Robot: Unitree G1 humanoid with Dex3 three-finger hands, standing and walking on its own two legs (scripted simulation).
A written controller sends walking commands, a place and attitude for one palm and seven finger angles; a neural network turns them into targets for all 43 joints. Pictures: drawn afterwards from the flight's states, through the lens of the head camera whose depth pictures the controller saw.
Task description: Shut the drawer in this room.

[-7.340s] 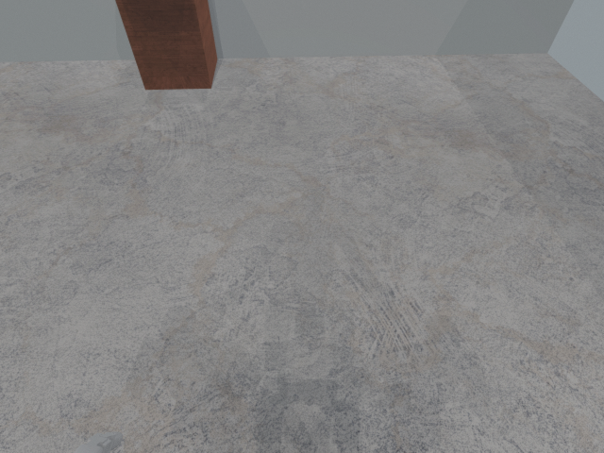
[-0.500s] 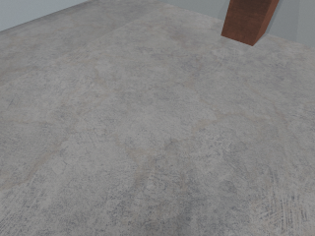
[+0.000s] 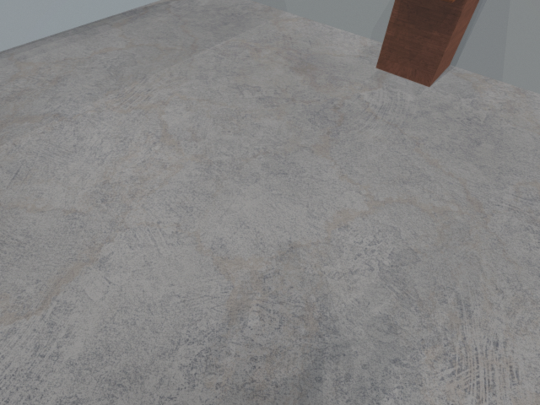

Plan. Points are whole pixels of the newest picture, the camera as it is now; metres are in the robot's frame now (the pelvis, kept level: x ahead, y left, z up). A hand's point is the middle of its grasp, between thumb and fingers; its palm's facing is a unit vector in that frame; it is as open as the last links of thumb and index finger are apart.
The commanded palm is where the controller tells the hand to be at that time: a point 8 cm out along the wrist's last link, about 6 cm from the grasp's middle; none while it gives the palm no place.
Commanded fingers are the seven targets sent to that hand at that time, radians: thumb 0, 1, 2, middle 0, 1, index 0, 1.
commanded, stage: turn or walk to find it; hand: left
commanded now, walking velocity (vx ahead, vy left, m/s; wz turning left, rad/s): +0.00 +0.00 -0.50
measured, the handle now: out of the picture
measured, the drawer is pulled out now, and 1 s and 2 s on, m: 0.28 0.28 0.28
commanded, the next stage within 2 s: stand and wait in 0.08 s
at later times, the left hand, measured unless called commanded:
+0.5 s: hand out of the picture +0.07 +0.20 -0.17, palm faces +0.02 -0.97 -0.25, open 7.4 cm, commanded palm none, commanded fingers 0.00 0.90 0.90 -0.20 -0.30 -0.20 -0.30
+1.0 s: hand out of the picture +0.00 +0.17 -0.17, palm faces +0.12 -0.96 -0.24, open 7.4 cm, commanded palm none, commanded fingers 0.00 0.90 0.90 -0.20 -0.30 -0.20 -0.30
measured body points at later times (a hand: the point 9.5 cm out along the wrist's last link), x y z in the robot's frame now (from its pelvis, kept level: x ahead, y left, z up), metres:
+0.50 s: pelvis -0.01 +0.00 +0.00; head +0.01 +0.00 +0.45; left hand +0.07 +0.25 -0.15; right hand +0.00 -0.25 -0.16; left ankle -0.02 +0.12 -0.74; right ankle +0.01 -0.12 -0.74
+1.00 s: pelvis -0.01 -0.02 +0.00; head +0.01 -0.03 +0.45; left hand -0.01 +0.22 -0.15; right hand +0.07 -0.25 -0.16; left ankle -0.02 +0.12 -0.74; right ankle -0.02 -0.12 -0.74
